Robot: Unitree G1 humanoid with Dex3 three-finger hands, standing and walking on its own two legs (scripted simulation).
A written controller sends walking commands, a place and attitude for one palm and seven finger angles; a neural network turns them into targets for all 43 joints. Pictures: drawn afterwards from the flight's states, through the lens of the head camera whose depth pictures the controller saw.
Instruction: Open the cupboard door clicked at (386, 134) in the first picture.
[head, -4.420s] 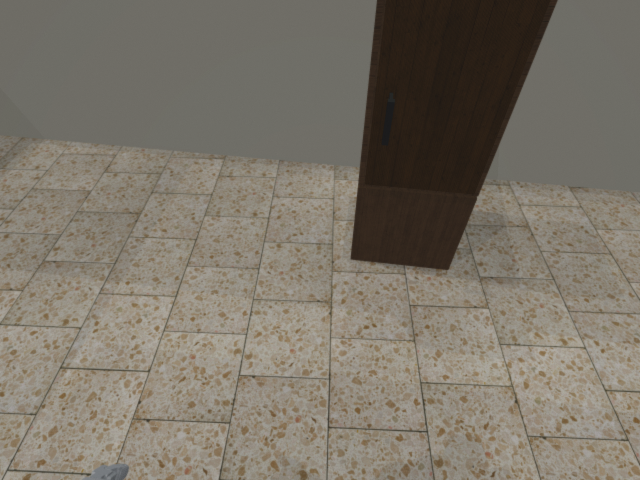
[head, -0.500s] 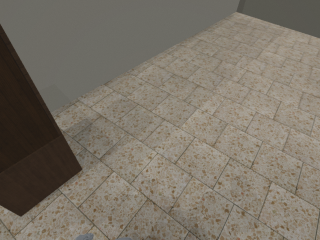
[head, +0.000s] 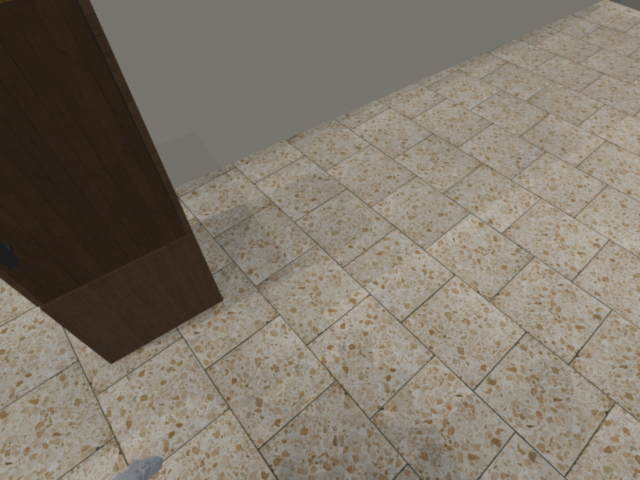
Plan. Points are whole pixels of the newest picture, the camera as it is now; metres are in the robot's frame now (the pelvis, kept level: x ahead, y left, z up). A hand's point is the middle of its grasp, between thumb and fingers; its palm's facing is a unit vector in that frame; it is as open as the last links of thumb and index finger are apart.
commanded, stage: turn to face it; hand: left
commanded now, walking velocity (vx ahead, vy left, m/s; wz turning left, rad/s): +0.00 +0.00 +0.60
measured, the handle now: out of the picture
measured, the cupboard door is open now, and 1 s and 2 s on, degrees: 0 0 0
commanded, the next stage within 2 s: take the last steps up to it in 0.90 s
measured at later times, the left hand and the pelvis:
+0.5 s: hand out of the picture -0.05 +0.20 -0.18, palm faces +0.37 -0.89 -0.27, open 7.4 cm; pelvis -0.01 -0.02 -0.02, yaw +20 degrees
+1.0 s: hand out of the picture -0.02 +0.15 -0.14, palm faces +0.52 -0.80 -0.28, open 7.4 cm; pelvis +0.01 -0.06 +0.00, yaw +32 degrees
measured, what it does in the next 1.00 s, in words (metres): steps on the spot, turning left: right foot, then left foot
